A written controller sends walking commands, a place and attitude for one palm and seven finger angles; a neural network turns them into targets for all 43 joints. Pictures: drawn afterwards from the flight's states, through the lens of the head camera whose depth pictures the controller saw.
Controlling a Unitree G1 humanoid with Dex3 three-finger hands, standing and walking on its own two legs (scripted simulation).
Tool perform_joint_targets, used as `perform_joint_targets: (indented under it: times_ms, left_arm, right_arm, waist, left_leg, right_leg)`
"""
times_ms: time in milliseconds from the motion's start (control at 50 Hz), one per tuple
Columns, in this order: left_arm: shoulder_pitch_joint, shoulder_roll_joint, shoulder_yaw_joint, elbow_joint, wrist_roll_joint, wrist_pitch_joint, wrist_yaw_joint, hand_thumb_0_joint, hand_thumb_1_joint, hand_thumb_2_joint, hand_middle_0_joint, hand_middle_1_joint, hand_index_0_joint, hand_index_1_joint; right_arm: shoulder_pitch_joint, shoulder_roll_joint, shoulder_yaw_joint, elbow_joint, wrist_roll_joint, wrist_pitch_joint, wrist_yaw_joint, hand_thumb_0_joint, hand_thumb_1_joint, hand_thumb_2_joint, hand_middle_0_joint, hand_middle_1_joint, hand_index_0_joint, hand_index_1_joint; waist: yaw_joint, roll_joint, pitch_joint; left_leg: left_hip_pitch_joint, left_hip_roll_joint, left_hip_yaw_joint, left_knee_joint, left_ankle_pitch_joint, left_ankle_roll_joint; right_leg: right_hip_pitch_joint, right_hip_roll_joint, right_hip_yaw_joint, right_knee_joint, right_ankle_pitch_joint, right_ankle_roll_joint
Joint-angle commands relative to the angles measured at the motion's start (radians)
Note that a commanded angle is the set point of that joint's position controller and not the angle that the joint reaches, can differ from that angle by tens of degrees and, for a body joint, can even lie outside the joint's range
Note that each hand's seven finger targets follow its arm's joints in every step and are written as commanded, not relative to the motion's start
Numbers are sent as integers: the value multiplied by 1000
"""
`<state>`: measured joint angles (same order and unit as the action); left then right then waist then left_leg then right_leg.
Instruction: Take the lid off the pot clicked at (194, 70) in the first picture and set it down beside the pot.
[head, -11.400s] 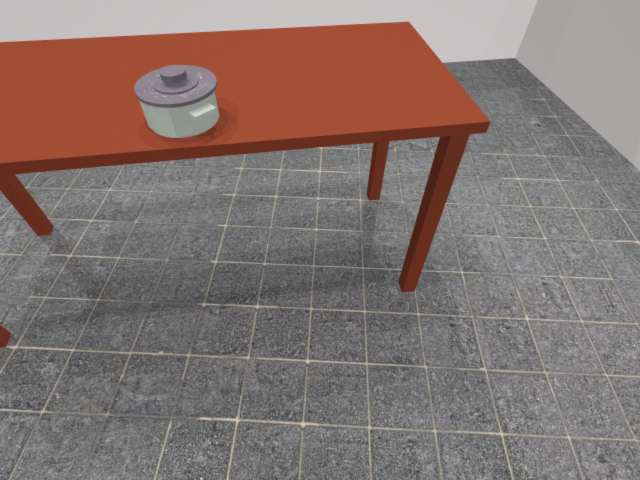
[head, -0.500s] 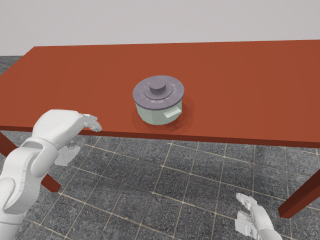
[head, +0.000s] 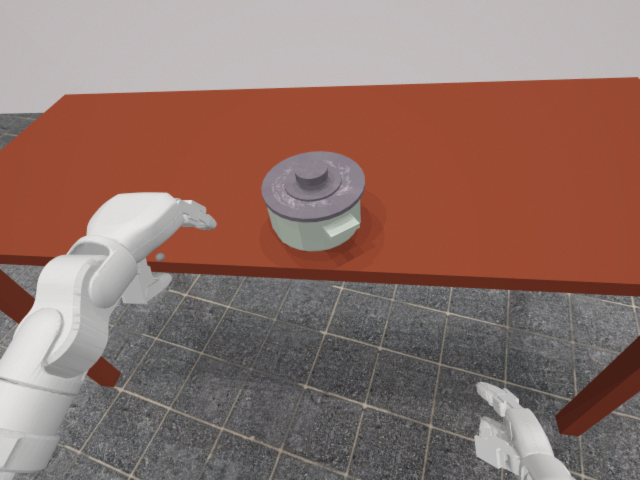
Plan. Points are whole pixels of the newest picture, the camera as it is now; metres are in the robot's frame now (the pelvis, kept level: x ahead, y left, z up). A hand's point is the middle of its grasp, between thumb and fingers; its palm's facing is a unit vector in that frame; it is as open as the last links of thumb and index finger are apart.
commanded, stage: move the open hand above the knob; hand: left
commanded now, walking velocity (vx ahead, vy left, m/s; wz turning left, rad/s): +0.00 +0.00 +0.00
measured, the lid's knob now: (311, 172) +0.55 +0.08 +0.09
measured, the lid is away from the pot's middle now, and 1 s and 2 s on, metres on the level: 0.00 0.00 0.00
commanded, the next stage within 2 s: none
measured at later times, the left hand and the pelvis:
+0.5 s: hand (204, 197) +0.40 +0.19 +0.17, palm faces -0.14 -0.06 -0.99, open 10.1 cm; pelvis +0.02 -0.01 +0.00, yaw +0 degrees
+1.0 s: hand (265, 173) +0.46 +0.13 +0.16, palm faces -0.22 -0.02 -0.98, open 10.1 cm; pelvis +0.03 -0.02 +0.00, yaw -1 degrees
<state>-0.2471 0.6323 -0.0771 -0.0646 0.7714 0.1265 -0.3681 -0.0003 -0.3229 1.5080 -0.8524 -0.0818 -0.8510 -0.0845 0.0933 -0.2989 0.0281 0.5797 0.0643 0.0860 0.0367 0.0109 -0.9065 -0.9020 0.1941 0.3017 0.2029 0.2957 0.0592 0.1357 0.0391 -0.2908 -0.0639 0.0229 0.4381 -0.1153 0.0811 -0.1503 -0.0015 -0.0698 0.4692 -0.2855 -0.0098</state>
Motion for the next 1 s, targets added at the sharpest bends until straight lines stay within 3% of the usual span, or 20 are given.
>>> perform_joint_targets:
  times_ms: [0, 20, 80, 100, 160, 200, 280, 320, 380, 440, 500, 580, 640, 660, 720, 760, 800, 840, 900, 980]
  left_arm:
    - [-566, 380, 241, -146, 54, -3, 52, 0, -331, 1509, -843, -81, -843, -81]
    - [-559, 391, 256, -112, 55, 3, 53, 0, -331, 1509, -843, -81, -843, -81]
    - [-424, 228, 160, -63, 21, 34, 31, 0, -331, 1509, -843, -81, -843, -81]
    - [-359, 163, 110, -21, 8, 48, 14, 0, -331, 1509, -843, -81, -843, -81]
    - [-369, 76, 10, -76, 0, 65, -6, 0, -331, 1509, -843, -81, -843, -81]
    - [-458, 115, 23, -64, 23, 71, -9, 0, -331, 1509, -843, -81, -843, -81]
    - [-742, 414, 226, -100, 80, 50, 29, 0, -331, 1509, -843, -81, -843, -81]
    - [-792, 346, 173, -14, 87, 56, 34, 0, -331, 1509, -843, -81, -843, -81]
    - [-630, 192, 97, 71, 48, 76, 26, 0, -331, 1509, -843, -81, -843, -81]
    - [-513, 24, -47, 141, 25, 104, -7, 0, -331, 1509, -843, -81, -843, -81]
    - [-618, 54, -51, 45, 48, 109, -15, 0, -331, 1509, -843, -81, -843, -81]
    - [-935, 341, 133, 39, 92, 103, 14, 0, -331, 1509, -843, -81, -843, -81]
    - [-947, 261, 89, 175, 82, 96, 29, 0, -331, 1509, -843, -81, -843, -81]
    - [-916, 191, 39, 204, 73, 100, 30, 0, -331, 1509, -843, -81, -843, -81]
    - [-748, 74, -26, 329, 52, 120, 19, 0, -331, 1509, -843, -81, -843, -81]
    - [-748, 1, -97, 311, 59, 136, 7, 0, -331, 1509, -843, -81, -843, -81]
    - [-824, -1, -116, 246, 68, 139, -3, 0, -331, 1509, -843, -81, -843, -81]
    - [-986, 110, -55, 231, 89, 146, 1, 0, -331, 1509, -843, -81, -843, -81]
    - [-1184, 233, 29, 165, 96, 114, 16, 0, -331, 1509, -843, -81, -843, -81]
    - [-975, 151, 25, 405, 70, 107, 35, 0, -331, 1509, -843, -81, -843, -81]
  right_arm:
    - [-156, -81, -28, -150, -10, -62, -18, 0, -900, -900, 200, 300, 200, 300]
    - [-146, -83, -34, -139, -7, -64, -18, 0, -900, -900, 200, 300, 200, 300]
    - [-140, -82, -42, -164, -2, -56, 10, 0, -900, -900, 200, 300, 200, 300]
    - [-137, -78, -40, -159, -4, -44, 20, 0, -900, -900, 200, 300, 200, 300]
    - [-169, -86, -40, -183, 9, -22, 31, 0, -900, -900, 200, 300, 200, 300]
    - [-167, -89, -36, -178, 12, -13, 25, 0, -900, -900, 200, 300, 200, 300]
    - [-153, -98, -31, -152, 0, -28, -4, 0, -900, -900, 200, 300, 200, 300]
    - [-140, -81, -25, -129, 0, -30, -8, 0, -900, -900, 200, 300, 200, 300]
    - [-123, -77, -37, -151, 3, -32, 15, 0, -900, -900, 200, 300, 200, 300]
    - [-132, -82, -36, -161, 15, -6, 35, 0, -900, -900, 200, 300, 200, 300]
    - [-150, -86, -42, -176, 18, 7, 36, 0, -900, -900, 200, 300, 200, 300]
    - [-124, -102, -36, -139, 8, 5, 0, 0, -900, -900, 200, 300, 200, 300]
    - [-92, -83, -30, -112, 9, -2, -8, 0, -900, -900, 200, 300, 200, 300]
    - [-91, -78, -31, -114, 12, -2, -4, 0, -900, -900, 200, 300, 200, 300]
    - [-82, -82, -36, -124, 22, 0, 17, 0, -900, -900, 200, 300, 200, 300]
    - [-99, -88, -39, -136, 28, 11, 28, 0, -900, -900, 200, 300, 200, 300]
    - [-105, -90, -45, -147, 26, 22, 31, 0, -900, -900, 200, 300, 200, 300]
    - [-103, -98, -44, -131, 27, 27, 20, 0, -900, -900, 200, 300, 200, 300]
    - [-62, -96, -47, -114, 14, 7, -1, 0, -900, -900, 200, 300, 200, 300]
    - [-22, -93, -46, -91, 16, 3, 2, 0, -900, -900, 200, 300, 200, 300]
  waist:
    - [-6, -31, -320]
    - [-1, -36, -342]
    - [-9, -13, -347]
    - [-8, -80, -325]
    - [-29, -110, -265]
    - [-45, -147, -242]
    - [-20, -70, -343]
    - [-18, -44, -393]
    - [-18, -63, -402]
    - [-37, -139, -314]
    - [-52, -159, -333]
    - [-51, -137, -382]
    - [-47, -107, -399]
    - [-48, -94, -406]
    - [-43, -147, -386]
    - [-57, -147, -372]
    - [-74, -155, -392]
    - [-85, -150, -395]
    - [-89, -120, -494]
    - [-70, -156, -447]
  left_leg:
    - [265, 27, -108, -41, 24, -23]
    - [281, 31, -105, -32, 61, -24]
    - [289, 22, -94, -6, 146, -25]
    - [266, 21, -85, -11, 142, -26]
    - [243, 21, -70, -16, 85, -24]
    - [223, 21, -64, -16, 34, -19]
    - [248, 18, -85, -6, 45, -17]
    - [274, 15, -90, -5, 109, -21]
    - [279, 14, -80, 20, 181, -18]
    - [219, 8, -54, 16, 135, -22]
    - [238, 8, -50, 29, 123, -10]
    - [234, 4, -64, 32, 102, -3]
    - [250, 5, -65, 23, 159, -7]
    - [261, 5, -64, 26, 173, -10]
    - [220, 4, -50, 37, 180, -13]
    - [219, 2, -43, 45, 177, -13]
    - [235, 1, -42, 57, 190, -3]
    - [237, -2, -50, 56, 165, 0]
    - [292, -5, -59, 62, 204, 11]
    - [247, 4, -53, 65, 272, 2]
  right_leg:
    - [-84, 32, 44, -77, 77, -33]
    - [-78, 25, 47, -71, 107, -33]
    - [-81, 29, 44, -57, 188, -37]
    - [-82, 27, 35, -64, 200, -30]
    - [-132, 23, 32, -74, 161, -19]
    - [-146, 31, 31, -80, 120, -20]
    - [-88, 30, 54, -55, 122, -31]
    - [-75, 26, 48, -41, 170, -34]
    - [-83, 27, 49, -31, 244, -37]
    - [-123, 24, 34, -40, 232, -21]
    - [-132, 24, 40, -43, 224, -21]
    - [-85, 25, 65, -37, 242, -22]
    - [-78, 27, 56, -26, 280, -25]
    - [-94, 24, 52, -20, 281, -26]
    - [-94, 19, 47, -12, 306, -23]
    - [-122, 17, 42, -11, 309, -19]
    - [-122, 20, 44, -18, 329, -19]
    - [-119, 22, 52, -19, 326, -19]
    - [-70, 27, 70, -16, 392, -19]
    - [-70, 20, 58, -3, 435, -23]
